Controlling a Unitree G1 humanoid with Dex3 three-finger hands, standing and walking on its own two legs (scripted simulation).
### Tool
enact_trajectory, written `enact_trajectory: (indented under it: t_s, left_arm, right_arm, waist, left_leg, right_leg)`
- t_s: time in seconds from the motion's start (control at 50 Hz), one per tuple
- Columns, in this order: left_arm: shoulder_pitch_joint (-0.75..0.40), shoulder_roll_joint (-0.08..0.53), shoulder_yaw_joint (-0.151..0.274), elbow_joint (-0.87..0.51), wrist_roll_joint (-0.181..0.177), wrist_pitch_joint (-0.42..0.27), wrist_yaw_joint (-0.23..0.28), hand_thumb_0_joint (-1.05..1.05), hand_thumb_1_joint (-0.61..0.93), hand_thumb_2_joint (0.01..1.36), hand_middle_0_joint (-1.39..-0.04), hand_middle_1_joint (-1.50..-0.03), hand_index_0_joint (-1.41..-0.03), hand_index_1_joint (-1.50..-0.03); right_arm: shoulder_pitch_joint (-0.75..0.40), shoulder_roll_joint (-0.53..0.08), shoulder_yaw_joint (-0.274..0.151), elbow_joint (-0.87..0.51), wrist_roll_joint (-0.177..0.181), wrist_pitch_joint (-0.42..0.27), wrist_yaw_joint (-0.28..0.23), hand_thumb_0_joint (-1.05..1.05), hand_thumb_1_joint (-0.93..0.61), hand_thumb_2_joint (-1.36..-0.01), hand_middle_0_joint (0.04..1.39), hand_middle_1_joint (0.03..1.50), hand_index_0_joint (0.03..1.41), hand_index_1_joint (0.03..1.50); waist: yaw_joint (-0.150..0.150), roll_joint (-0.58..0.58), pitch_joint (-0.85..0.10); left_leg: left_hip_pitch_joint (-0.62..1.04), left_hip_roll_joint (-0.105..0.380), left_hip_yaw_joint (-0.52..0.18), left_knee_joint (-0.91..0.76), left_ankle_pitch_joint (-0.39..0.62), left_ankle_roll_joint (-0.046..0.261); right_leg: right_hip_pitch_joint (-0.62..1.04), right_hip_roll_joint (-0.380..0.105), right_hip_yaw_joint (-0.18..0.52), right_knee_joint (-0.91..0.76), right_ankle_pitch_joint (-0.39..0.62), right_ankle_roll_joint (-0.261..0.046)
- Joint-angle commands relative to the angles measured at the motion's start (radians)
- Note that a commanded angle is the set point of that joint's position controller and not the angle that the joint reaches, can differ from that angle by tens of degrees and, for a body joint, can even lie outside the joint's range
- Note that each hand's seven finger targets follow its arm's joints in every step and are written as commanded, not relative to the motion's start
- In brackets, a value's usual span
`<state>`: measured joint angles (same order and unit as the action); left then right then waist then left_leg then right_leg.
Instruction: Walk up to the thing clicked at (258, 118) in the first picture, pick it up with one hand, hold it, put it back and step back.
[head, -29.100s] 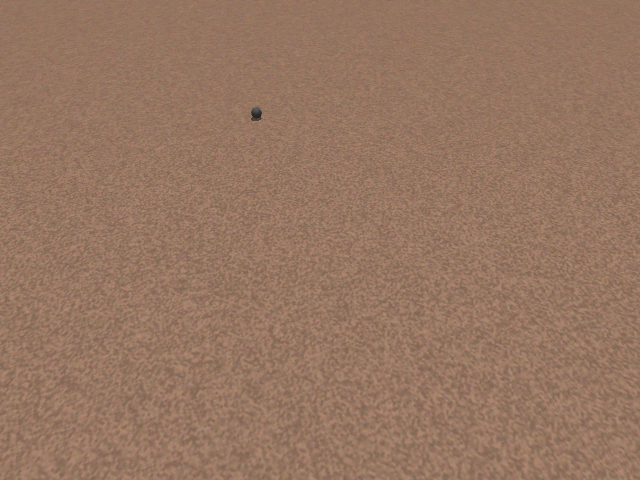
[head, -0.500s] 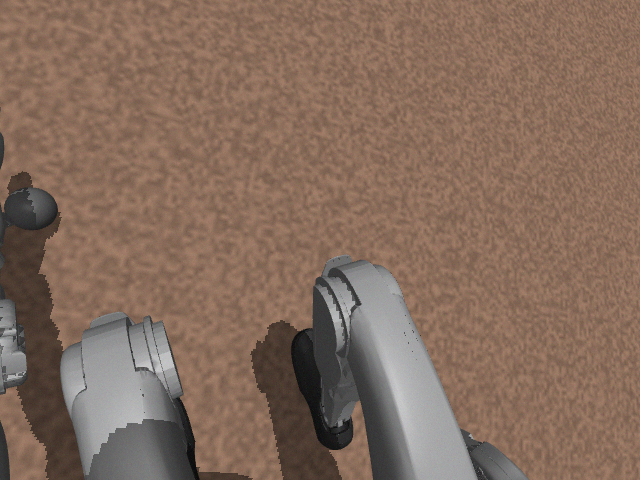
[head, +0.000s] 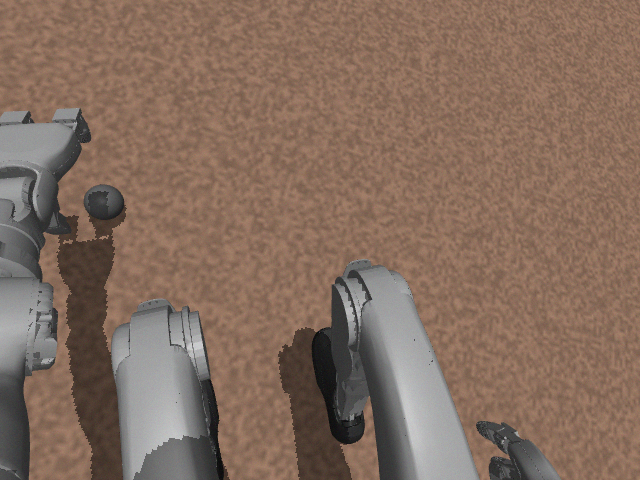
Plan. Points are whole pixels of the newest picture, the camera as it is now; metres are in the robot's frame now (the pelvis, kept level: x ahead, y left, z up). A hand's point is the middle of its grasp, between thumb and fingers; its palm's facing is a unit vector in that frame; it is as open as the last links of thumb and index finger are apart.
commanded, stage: withdraw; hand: left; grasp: from above
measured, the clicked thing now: (104, 202) +0.53 +0.26 -0.33
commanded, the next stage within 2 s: home in 0.04 s
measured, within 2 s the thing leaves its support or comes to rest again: neither
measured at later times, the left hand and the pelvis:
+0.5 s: hand (31, 174) +0.50 +0.28 -0.12, palm faces -0.36 -0.26 -0.89, open 11.0 cm; pelvis +0.02 +0.01 +0.01, yaw +1 degrees
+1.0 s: hand out of the picture +0.30 +0.23 +0.09, palm faces -0.07 -0.89 -0.45, open 7.4 cm; pelvis +0.02 +0.00 +0.20, yaw +5 degrees
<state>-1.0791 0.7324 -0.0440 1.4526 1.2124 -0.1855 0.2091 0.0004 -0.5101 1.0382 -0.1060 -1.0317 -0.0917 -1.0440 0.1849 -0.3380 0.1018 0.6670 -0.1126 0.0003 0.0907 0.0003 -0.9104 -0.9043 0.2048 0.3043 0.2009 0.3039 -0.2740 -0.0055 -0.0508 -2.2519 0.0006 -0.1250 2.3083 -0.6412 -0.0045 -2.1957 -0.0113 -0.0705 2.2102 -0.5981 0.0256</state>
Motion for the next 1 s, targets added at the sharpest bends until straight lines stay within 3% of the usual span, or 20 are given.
enact_trajectory:
  t_s: [0.0,0.02,0.12,0.14,0.16,0.18,0.26,0.32,0.38,0.48,0.52,0.58,0.66,0.76,0.78,0.84,0.94,0.98]
  left_arm:
    - [-0.374,0.213,0.027,-0.086,0.028,-0.021,0.114,0.000,-0.520,1.013,-0.096,-1.013,-0.088,-1.020]
    - [-0.388,0.246,0.048,-0.081,0.034,-0.024,0.133,0.000,-0.530,1.016,-0.096,-1.012,-0.087,-1.021]
    - [-0.419,0.291,0.100,-0.137,0.073,-0.023,0.211,0.000,-0.496,0.975,-0.108,-0.991,-0.115,-0.985]
    - [-0.421,0.301,0.117,-0.176,0.070,-0.020,0.225,0.000,-0.416,0.903,-0.188,-0.911,-0.195,-0.905]
    - [-0.398,0.309,0.130,-0.197,0.066,-0.009,0.234,0.000,-0.336,0.941,-0.228,-0.831,-0.203,-0.825]
    - [-0.391,0.311,0.138,-0.211,0.056,-0.001,0.240,0.000,-0.265,0.967,-0.232,-0.751,-0.207,-0.772]
    - [-0.342,0.308,0.181,-0.297,-0.012,0.053,0.234,0.000,-0.102,0.982,-0.233,-0.707,-0.211,-0.728]
    - [-0.256,0.242,0.172,-0.319,-0.103,0.100,0.185,0.000,0.058,0.975,-0.228,-0.646,-0.210,-0.664]
    - [-0.143,0.182,0.165,-0.370,-0.220,0.145,0.103,0.000,0.244,0.987,-0.228,-0.594,-0.212,-0.609]
    - [0.150,0.041,0.125,-0.584,-0.434,0.201,-0.068,0.000,0.566,1.054,-0.236,-0.540,-0.225,-0.551]
    - [0.236,0.012,0.134,-0.705,-0.524,0.213,-0.120,0.000,0.666,0.986,-0.220,-0.451,-0.213,-0.458]
    - [0.329,-0.019,0.136,-0.888,-0.624,0.218,-0.168,0.000,0.856,0.898,-0.199,-0.312,-0.199,-0.312]
    - [0.451,-0.067,0.159,-1.055,-0.723,0.225,-0.162,0.000,0.900,0.899,-0.199,-0.298,-0.199,-0.298]
    - [0.575,-0.153,0.132,-1.175,-0.804,0.268,-0.130,0.000,0.900,0.899,-0.199,-0.298,-0.199,-0.297]
    - [0.596,-0.157,0.138,-1.195,-0.832,0.284,-0.126,0.000,0.899,0.899,-0.199,-0.297,-0.199,-0.297]
    - [0.689,-0.222,0.105,-1.247,-0.925,0.330,-0.126,0.000,0.899,0.899,-0.199,-0.297,-0.199,-0.297]
    - [0.833,-0.252,0.106,-1.359,-1.075,0.398,-0.113,0.000,0.900,0.899,-0.199,-0.298,-0.199,-0.298]
    - [0.877,-0.263,0.113,-1.384,-1.114,0.421,-0.108,0.000,0.900,0.899,-0.199,-0.298,-0.199,-0.298]
  right_arm:
    - [0.177,-0.195,-0.044,-0.003,-0.012,-0.015,-0.006,0.000,-0.902,-0.901,0.200,0.300,0.200,0.300]
    - [0.187,-0.206,-0.047,0.001,-0.015,-0.019,-0.004,0.000,-0.904,-0.902,0.200,0.300,0.200,0.300]
    - [0.224,-0.220,-0.057,0.004,-0.031,-0.043,0.005,0.000,-0.903,-0.898,0.200,0.300,0.200,0.300]
    - [0.232,-0.223,-0.061,0.004,-0.032,-0.046,0.009,0.000,-0.888,-0.894,0.200,0.300,0.200,0.300]
    - [0.226,-0.223,-0.067,0.003,-0.031,-0.047,0.012,0.000,-0.888,-0.894,0.200,0.300,0.200,0.300]
    - [0.232,-0.224,-0.072,0.001,-0.032,-0.051,0.016,0.000,-0.888,-0.894,0.200,0.300,0.200,0.300]
    - [0.262,-0.226,-0.108,0.004,-0.021,-0.059,0.032,0.000,-0.889,-0.895,0.200,0.300,0.200,0.300]
    - [0.284,-0.214,-0.130,0.003,-0.001,-0.054,0.044,0.000,-0.890,-0.896,0.200,0.300,0.200,0.300]
    - [0.290,-0.199,-0.154,-0.004,0.025,-0.038,0.048,0.000,-0.892,-0.896,0.200,0.300,0.200,0.300]
    - [0.242,-0.177,-0.173,-0.050,0.075,-0.007,0.035,0.000,-0.894,-0.897,0.200,0.300,0.200,0.300]
    - [0.217,-0.175,-0.175,-0.069,0.089,0.000,0.017,0.000,-0.896,-0.898,0.200,0.300,0.200,0.300]
    - [0.171,-0.148,-0.179,-0.104,0.104,-0.004,-0.006,0.000,-0.899,-0.900,0.200,0.300,0.200,0.300]
    - [0.101,-0.124,-0.194,-0.144,0.122,-0.016,-0.034,0.000,-0.900,-0.900,0.200,0.300,0.200,0.300]
    - [0.042,-0.103,-0.191,-0.167,0.134,-0.041,-0.071,0.000,-0.899,-0.900,0.200,0.300,0.200,0.300]
    - [0.027,-0.104,-0.188,-0.172,0.137,-0.049,-0.079,0.000,-0.899,-0.900,0.200,0.300,0.200,0.300]
    - [-0.013,-0.097,-0.180,-0.184,0.144,-0.073,-0.103,0.000,-0.899,-0.900,0.200,0.300,0.200,0.300]
    - [-0.053,-0.071,-0.156,-0.216,0.153,-0.107,-0.142,0.000,-0.900,-0.900,0.200,0.300,0.200,0.300]
    - [-0.062,-0.061,-0.147,-0.220,0.155,-0.120,-0.158,0.000,-0.900,-0.900,0.200,0.300,0.200,0.300]
  waist:
    - [-0.034,0.291,-0.581]
    - [-0.032,0.296,-0.604]
    - [-0.045,0.435,-0.702]
    - [-0.040,0.458,-0.741]
    - [-0.021,0.478,-0.792]
    - [-0.027,0.488,-0.800]
    - [0.009,0.525,-0.879]
    - [0.034,0.491,-0.893]
    - [0.067,0.398,-0.895]
    - [0.091,0.185,-0.841]
    - [0.100,0.120,-0.765]
    - [0.126,0.061,-0.756]
    - [0.164,0.103,-0.731]
    - [0.177,0.180,-0.653]
    - [0.183,0.187,-0.647]
    - [0.176,0.163,-0.592]
    - [0.175,0.118,-0.537]
    - [0.176,0.120,-0.492]
  left_leg:
    - [0.372,-0.022,0.077,-0.216,0.030,0.026]
    - [0.389,-0.023,0.072,-0.209,0.036,0.027]
    - [0.528,-0.015,0.057,-0.201,0.140,0.006]
    - [0.548,-0.015,0.060,-0.196,0.166,0.005]
    - [0.587,-0.014,0.058,-0.198,0.195,0.001]
    - [0.590,-0.012,0.062,-0.187,0.204,0.003]
    - [0.635,-0.011,0.070,-0.228,0.218,0.002]
    - [0.633,-0.012,0.072,-0.265,0.212,0.008]
    - [0.620,-0.014,0.088,-0.297,0.214,0.023]
    - [0.559,-0.017,0.095,-0.379,0.199,0.049]
    - [0.541,-0.016,0.085,-0.413,0.188,0.050]
    - [0.569,-0.013,0.090,-0.463,0.170,0.053]
    - [0.711,-0.003,0.062,-0.572,0.121,0.038]
    - [0.885,0.008,0.032,-0.746,0.017,0.023]
    - [0.910,0.009,0.021,-0.778,-0.023,0.022]
    - [0.977,0.009,0.002,-0.859,-0.086,0.023]
    - [1.078,0.003,0.017,-0.962,-0.083,0.029]
    - [1.119,0.004,0.017,-1.011,-0.087,0.029]
  right_leg:
    - [0.287,0.050,-0.053,-0.184,0.025,-0.073]
    - [0.276,0.048,-0.061,-0.173,0.035,-0.072]
    - [0.236,0.034,-0.102,-0.097,0.149,-0.073]
    - [0.247,0.032,-0.103,-0.091,0.173,-0.072]
    - [0.246,0.031,-0.100,-0.078,0.193,-0.077]
    - [0.243,0.031,-0.100,-0.074,0.201,-0.075]
    - [0.270,0.022,-0.094,-0.098,0.211,-0.077]
    - [0.318,0.024,-0.084,-0.136,0.206,-0.076]
    - [0.403,0.032,-0.063,-0.200,0.201,-0.069]
    - [0.583,0.039,-0.035,-0.322,0.223,-0.052]
    - [0.605,0.034,-0.029,-0.373,0.218,-0.054]
    - [0.703,0.032,-0.011,-0.447,0.200,-0.051]
    - [0.705,0.020,0.002,-0.514,0.139,-0.055]
    - [0.726,0.017,0.011,-0.623,0.060,-0.056]
    - [0.745,0.017,0.014,-0.644,0.036,-0.054]
    - [0.796,0.018,0.020,-0.722,-0.005,-0.047]
    - [0.939,0.019,0.039,-0.867,-0.019,-0.041]
    - [0.984,0.020,0.045,-0.920,-0.021,-0.040]
